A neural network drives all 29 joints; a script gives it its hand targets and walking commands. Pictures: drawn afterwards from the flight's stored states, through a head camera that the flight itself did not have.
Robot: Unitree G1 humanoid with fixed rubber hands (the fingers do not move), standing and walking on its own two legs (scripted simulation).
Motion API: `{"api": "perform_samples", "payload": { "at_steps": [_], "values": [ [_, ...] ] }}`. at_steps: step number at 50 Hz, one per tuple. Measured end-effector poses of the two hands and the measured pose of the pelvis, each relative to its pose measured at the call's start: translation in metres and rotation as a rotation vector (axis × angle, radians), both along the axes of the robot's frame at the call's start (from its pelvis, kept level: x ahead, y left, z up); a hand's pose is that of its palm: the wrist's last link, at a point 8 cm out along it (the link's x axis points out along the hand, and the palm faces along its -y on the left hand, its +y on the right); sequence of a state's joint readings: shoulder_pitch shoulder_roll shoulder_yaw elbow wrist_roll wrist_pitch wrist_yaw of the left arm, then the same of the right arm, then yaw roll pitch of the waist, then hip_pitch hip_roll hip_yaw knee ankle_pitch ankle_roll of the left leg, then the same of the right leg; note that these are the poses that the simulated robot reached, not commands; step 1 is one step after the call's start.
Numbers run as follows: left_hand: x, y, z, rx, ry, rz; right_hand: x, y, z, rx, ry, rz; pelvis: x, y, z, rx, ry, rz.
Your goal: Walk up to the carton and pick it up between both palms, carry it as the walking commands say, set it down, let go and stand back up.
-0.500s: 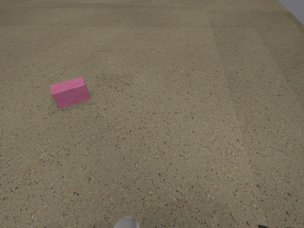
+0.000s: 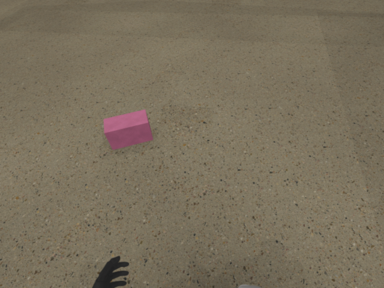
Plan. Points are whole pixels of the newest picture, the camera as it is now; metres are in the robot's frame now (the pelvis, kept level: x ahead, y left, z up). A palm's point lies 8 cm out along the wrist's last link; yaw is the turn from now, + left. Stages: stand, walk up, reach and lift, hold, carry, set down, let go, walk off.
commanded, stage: walk up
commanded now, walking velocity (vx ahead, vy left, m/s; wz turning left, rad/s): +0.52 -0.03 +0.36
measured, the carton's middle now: (129, 129) +1.26 +0.38 -0.68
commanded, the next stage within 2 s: none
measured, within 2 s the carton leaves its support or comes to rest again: neither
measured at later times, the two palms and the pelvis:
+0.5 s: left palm out of the picture +0.13 +0.27 -0.15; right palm (233, 168) +0.46 -0.14 -0.12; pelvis +0.27 +0.07 -0.01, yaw +7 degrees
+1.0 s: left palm (99, 145) +0.62 +0.29 -0.12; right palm (249, 160) +0.51 -0.20 -0.16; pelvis +0.53 +0.05 -0.01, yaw +9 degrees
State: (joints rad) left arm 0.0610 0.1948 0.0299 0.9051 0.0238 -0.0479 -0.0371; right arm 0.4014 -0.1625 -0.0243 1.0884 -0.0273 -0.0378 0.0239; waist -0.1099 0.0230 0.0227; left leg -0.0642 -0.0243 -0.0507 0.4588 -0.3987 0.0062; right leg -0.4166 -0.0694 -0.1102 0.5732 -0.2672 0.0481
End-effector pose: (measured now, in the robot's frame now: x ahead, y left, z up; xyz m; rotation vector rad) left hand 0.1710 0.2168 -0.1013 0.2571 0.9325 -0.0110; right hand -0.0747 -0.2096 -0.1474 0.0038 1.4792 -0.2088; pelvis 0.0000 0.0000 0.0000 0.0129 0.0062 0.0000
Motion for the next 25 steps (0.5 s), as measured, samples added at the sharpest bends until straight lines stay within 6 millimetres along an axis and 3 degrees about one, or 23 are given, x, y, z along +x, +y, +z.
{"api": "perform_samples", "payload": {
  "at_steps": [2, 5, 9, 12, 16, 19, 22, 25],
  "values": [
    [0.022, -0.003, -0.002, 0.001, -0.037, 0.038, 0.025, -0.012, -0.008, 0.0, 0.023, 0.033, 0.023, -0.006, -0.007, -0.012, 0.005, 0.031],
    [0.022, 0.0, -0.006, 0.0, -0.012, 0.109, 0.086, -0.032, -0.005, -0.03, -0.001, 0.096, 0.054, -0.011, -0.004, -0.024, 0.006, 0.063],
    [-0.015, 0.012, -0.014, 0.004, 0.14, 0.241, 0.195, -0.05, 0.01, -0.084, -0.126, 0.192, 0.095, -0.007, 0.006, -0.024, 0.008, 0.08],
    [-0.053, 0.017, -0.018, -0.001, 0.297, 0.329, 0.281, -0.048, 0.023, -0.103, -0.229, 0.272, 0.126, 0.0, 0.011, -0.017, 0.0, 0.088],
    [-0.092, 0.02, -0.023, -0.031, 0.499, 0.429, 0.39, -0.021, 0.036, -0.099, -0.349, 0.373, 0.168, 0.016, 0.01, -0.022, -0.008, 0.117],
    [-0.102, 0.024, -0.029, -0.065, 0.616, 0.483, 0.461, 0.014, 0.038, -0.09, -0.412, 0.438, 0.205, 0.033, 0.002, -0.027, -0.001, 0.128],
    [-0.09, 0.036, -0.042, -0.092, 0.681, 0.513, 0.517, 0.048, 0.031, -0.102, -0.483, 0.485, 0.24, 0.056, -0.014, -0.032, 0.002, 0.117],
    [-0.042, 0.056, -0.045, -0.087, 0.632, 0.522, 0.535, 0.072, 0.025, -0.088, -0.477, 0.492, 0.265, 0.07, -0.012, -0.031, -0.007, 0.125]
  ]
}}
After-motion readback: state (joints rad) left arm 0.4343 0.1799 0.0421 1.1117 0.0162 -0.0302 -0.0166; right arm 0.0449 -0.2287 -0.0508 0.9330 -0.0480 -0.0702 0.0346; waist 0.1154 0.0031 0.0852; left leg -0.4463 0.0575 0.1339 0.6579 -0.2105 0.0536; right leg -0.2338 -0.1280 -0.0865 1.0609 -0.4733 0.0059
